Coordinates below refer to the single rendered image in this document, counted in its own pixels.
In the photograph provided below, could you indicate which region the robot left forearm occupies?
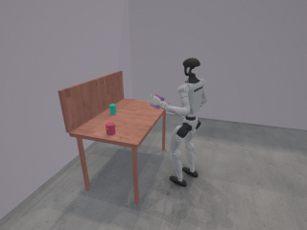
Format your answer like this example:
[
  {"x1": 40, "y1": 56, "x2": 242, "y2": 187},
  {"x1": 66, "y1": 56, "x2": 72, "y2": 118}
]
[{"x1": 159, "y1": 101, "x2": 188, "y2": 115}]

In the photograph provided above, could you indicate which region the robot left thigh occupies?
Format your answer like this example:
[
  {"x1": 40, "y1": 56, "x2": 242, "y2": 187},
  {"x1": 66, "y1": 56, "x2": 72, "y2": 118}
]
[{"x1": 170, "y1": 124, "x2": 189, "y2": 159}]

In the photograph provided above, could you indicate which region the table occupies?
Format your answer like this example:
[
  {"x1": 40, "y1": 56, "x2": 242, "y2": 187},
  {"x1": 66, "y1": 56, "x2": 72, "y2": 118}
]
[{"x1": 58, "y1": 70, "x2": 169, "y2": 205}]

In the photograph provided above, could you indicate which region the robot left hand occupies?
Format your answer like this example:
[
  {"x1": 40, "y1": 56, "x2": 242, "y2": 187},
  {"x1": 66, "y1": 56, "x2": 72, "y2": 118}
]
[{"x1": 147, "y1": 94, "x2": 161, "y2": 106}]

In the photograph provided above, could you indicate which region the sponge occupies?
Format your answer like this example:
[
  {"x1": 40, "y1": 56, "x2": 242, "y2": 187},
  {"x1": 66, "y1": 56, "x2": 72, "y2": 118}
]
[{"x1": 150, "y1": 94, "x2": 165, "y2": 109}]

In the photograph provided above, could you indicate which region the robot left shin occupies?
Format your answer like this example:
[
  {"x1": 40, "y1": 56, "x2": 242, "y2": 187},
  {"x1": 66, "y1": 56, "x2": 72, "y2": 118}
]
[{"x1": 170, "y1": 152, "x2": 183, "y2": 182}]

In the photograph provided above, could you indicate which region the robot left upper arm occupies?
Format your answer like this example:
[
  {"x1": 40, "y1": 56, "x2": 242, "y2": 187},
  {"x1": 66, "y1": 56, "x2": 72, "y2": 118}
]
[{"x1": 177, "y1": 83, "x2": 191, "y2": 116}]

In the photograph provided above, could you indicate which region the robot right upper arm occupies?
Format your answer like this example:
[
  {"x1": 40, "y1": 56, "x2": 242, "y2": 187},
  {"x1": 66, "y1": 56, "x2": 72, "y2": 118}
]
[{"x1": 199, "y1": 79, "x2": 207, "y2": 104}]

